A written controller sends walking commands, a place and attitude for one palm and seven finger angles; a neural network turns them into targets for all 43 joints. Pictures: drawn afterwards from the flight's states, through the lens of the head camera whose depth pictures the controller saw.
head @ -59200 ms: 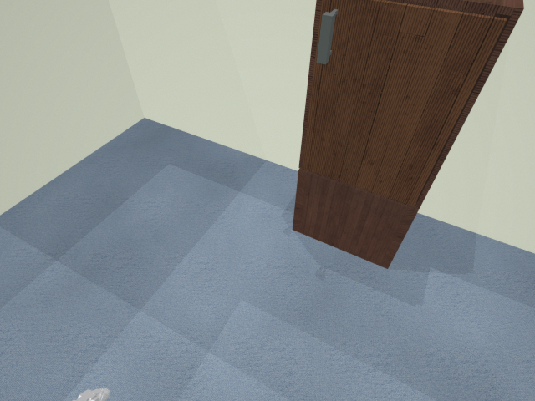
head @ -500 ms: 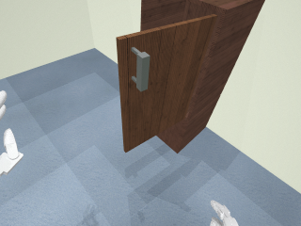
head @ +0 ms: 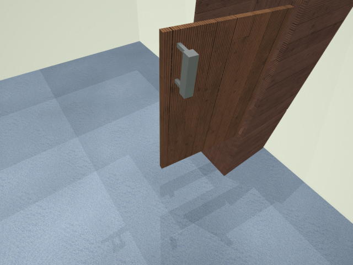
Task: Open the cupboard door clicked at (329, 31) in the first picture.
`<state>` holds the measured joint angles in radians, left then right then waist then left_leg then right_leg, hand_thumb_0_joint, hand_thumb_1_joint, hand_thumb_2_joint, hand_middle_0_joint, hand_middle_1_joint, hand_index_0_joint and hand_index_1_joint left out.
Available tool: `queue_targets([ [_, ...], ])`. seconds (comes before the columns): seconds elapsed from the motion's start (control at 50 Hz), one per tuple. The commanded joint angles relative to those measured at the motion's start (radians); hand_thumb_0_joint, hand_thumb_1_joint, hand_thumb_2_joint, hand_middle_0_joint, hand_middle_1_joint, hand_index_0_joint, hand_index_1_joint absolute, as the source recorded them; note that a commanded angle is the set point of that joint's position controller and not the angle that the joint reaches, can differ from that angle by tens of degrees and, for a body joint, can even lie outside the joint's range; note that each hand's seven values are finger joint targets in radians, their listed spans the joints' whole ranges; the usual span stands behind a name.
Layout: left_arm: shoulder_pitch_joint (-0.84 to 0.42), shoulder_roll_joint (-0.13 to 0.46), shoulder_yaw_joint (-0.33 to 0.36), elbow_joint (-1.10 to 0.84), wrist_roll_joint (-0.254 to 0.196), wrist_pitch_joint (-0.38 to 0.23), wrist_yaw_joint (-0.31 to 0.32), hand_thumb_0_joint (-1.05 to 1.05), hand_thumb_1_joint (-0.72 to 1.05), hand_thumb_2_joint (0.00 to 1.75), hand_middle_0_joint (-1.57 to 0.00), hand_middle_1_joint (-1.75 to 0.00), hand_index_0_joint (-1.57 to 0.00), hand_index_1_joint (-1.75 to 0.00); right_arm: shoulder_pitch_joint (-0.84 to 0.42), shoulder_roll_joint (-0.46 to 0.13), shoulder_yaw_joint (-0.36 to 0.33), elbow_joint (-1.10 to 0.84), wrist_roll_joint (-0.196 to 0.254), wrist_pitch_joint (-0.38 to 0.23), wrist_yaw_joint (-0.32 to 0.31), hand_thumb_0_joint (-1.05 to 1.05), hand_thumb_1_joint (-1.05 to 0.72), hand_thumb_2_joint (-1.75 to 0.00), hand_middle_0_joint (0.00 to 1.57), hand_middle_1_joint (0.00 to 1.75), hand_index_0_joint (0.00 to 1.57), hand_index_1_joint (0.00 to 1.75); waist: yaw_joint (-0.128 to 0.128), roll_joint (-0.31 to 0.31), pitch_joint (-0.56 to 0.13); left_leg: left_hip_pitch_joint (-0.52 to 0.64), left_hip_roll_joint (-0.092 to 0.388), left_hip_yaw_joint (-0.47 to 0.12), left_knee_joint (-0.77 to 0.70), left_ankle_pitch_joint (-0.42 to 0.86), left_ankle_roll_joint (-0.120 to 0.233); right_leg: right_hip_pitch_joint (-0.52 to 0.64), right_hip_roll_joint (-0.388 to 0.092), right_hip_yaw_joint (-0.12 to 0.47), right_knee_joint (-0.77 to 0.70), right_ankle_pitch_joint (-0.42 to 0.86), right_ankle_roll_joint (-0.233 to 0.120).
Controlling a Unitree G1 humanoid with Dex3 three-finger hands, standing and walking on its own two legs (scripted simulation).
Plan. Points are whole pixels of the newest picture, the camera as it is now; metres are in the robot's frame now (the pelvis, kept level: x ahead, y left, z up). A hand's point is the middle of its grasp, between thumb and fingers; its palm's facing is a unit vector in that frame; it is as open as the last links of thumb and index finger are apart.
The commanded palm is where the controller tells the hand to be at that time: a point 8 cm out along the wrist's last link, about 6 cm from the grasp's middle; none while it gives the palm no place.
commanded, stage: let the arm hang, fingers relaxed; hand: left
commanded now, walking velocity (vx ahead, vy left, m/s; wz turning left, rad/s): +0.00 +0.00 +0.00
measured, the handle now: (183, 70) +0.53 +0.03 +0.16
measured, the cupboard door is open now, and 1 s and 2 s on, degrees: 82 82 82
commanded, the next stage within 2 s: look to check the result in 0.70 s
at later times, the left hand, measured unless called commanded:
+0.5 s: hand out of the picture -0.03 +0.18 -0.17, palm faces +0.03 -0.99 -0.15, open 7.4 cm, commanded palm none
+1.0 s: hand out of the picture -0.05 +0.19 -0.17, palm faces +0.05 -0.98 -0.18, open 7.4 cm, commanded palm none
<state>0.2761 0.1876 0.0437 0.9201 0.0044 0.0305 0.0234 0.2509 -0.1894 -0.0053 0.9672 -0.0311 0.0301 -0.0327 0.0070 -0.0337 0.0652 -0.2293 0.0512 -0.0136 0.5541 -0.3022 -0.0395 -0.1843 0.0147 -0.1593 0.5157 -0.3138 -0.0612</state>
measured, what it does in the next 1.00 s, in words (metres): stands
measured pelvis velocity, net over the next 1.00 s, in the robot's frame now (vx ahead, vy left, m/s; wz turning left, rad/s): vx -0.03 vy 0.03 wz -0.03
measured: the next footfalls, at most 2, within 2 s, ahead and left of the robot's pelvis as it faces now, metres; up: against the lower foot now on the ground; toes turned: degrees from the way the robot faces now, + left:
none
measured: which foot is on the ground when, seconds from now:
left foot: down 0.00-1.00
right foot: down 0.00-1.00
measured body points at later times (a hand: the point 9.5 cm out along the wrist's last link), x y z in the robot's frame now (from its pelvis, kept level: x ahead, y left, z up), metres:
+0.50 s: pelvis -0.03 +0.03 +0.01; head -0.03 +0.02 +0.46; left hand -0.03 +0.23 -0.15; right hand -0.06 -0.18 -0.16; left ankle +0.00 +0.14 -0.73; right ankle -0.02 -0.07 -0.73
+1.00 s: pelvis -0.03 +0.03 +0.01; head -0.03 +0.02 +0.46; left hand -0.05 +0.25 -0.15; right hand -0.06 -0.16 -0.16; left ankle +0.00 +0.14 -0.73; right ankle -0.02 -0.07 -0.73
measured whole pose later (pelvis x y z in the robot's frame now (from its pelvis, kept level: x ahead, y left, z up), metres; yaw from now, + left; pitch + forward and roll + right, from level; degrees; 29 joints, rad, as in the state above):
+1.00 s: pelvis -0.03 +0.03 +0.01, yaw -2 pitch -2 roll +0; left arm 0.32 0.11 0.03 1.16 0.01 0.00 0.03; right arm 0.32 -0.11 0.00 1.14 -0.02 0.01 -0.03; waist 0.00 0.02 0.03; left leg -0.20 0.00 0.04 0.43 -0.20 0.01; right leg -0.19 -0.03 -0.11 0.44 -0.22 -0.02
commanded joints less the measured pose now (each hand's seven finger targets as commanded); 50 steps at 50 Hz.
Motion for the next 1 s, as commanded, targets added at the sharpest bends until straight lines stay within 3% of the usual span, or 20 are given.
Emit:
queue_targets([
  [0.0, 0.000, 0.097, 0.005, 0.020, 0.007, -0.035, 0.000, 0.00, 0.90, 0.90, -0.20, -0.30, -0.20, -0.30, 0.019, -0.081, -0.023, -0.021, 0.009, -0.017, -0.010, 0.00, -0.90, -0.90, 0.20, 0.30, 0.20, 0.30, -0.019, 0.115, -0.079, 0.023, 0.049, -0.026, -0.107, 0.235, 0.056, 0.069, -0.142, 0.141, -0.154, 0.290, 0.010],
  [0.06, 0.003, 0.082, -0.003, 0.080, 0.006, -0.035, -0.002, 0.00, 0.90, 0.90, -0.20, -0.30, -0.20, -0.30, 0.032, -0.079, -0.021, 0.019, 0.010, -0.018, -0.009, 0.00, -0.90, -0.90, 0.20, 0.30, 0.20, 0.30, -0.017, 0.031, -0.012, 0.021, 0.048, -0.028, -0.148, 0.187, 0.060, 0.027, -0.137, 0.144, -0.193, 0.194, 0.013],
  [0.16, 0.024, 0.069, -0.012, 0.150, 0.003, -0.038, 0.002, 0.00, 0.90, 0.90, -0.20, -0.30, -0.20, -0.30, 0.057, -0.064, -0.013, 0.083, 0.008, -0.021, -0.005, 0.00, -0.90, -0.90, 0.20, 0.30, 0.20, 0.30, -0.015, -0.034, 0.023, 0.042, 0.040, -0.021, -0.180, 0.156, 0.064, -0.010, -0.138, 0.156, -0.232, 0.078, 0.016],
  [0.28, 0.043, 0.065, -0.013, 0.194, 0.002, -0.040, 0.007, 0.00, 0.90, 0.90, -0.20, -0.30, -0.20, -0.30, 0.077, -0.041, -0.002, 0.135, 0.009, -0.023, -0.003, 0.00, -0.90, -0.90, 0.20, 0.30, 0.20, 0.30, -0.009, 0.025, 0.031, 0.032, 0.037, -0.019, -0.204, 0.137, 0.065, -0.007, -0.136, 0.157, -0.235, 0.046, 0.018],
  [0.5, 0.079, 0.026, -0.006, 0.224, 0.003, -0.036, 0.012, 0.00, 0.90, 0.90, -0.20, -0.30, -0.20, -0.30, 0.128, -0.004, -0.002, 0.162, 0.006, -0.025, -0.008, 0.00, -0.90, -0.90, 0.20, 0.30, 0.20, 0.30, -0.009, 0.074, 0.058, -0.034, 0.030, -0.031, -0.229, 0.042, 0.066, -0.017, -0.128, 0.149, -0.208, 0.011, 0.020],
  [0.8, 0.111, -0.001, 0.000, 0.226, 0.007, -0.038, 0.017, 0.00, 0.90, 0.90, -0.20, -0.30, -0.20, -0.30, 0.158, 0.006, -0.009, 0.155, 0.008, -0.028, -0.008, 0.00, -0.90, -0.90, 0.20, 0.30, 0.20, 0.30, -0.013, 0.051, 0.056, -0.056, 0.036, -0.055, -0.245, 0.021, 0.075, -0.026, -0.119, 0.140, -0.178, 0.036, 0.027],
  [0.98, 0.115, 0.011, -0.002, 0.223, 0.007, -0.046, 0.017, 0.00, 0.90, 0.90, -0.20, -0.30, -0.20, -0.30, 0.143, 0.005, -0.010, 0.155, 0.012, -0.027, -0.005, 0.00, -0.90, -0.90, 0.20, 0.30, 0.20, 0.30, -0.016, 0.019, 0.044, -0.012, 0.029, -0.032, -0.214, 0.084, 0.072, -0.047, -0.131, 0.146, -0.194, 0.040, 0.026],
])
